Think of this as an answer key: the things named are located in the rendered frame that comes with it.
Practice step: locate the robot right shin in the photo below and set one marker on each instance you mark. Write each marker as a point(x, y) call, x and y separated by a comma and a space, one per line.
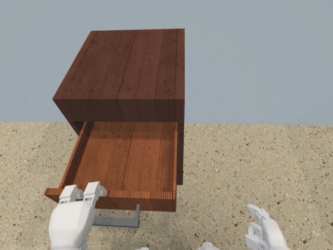
point(207, 243)

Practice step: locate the drawer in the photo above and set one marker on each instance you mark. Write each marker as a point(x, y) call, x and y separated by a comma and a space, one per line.
point(136, 162)

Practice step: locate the cabinet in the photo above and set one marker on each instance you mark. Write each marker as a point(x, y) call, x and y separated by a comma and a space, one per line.
point(127, 76)

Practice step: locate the handle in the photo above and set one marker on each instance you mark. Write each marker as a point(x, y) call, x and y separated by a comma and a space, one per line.
point(119, 222)

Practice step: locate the right robot hand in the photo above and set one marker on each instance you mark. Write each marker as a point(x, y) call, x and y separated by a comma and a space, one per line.
point(265, 236)

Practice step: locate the left robot hand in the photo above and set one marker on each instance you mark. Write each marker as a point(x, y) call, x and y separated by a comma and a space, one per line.
point(72, 220)

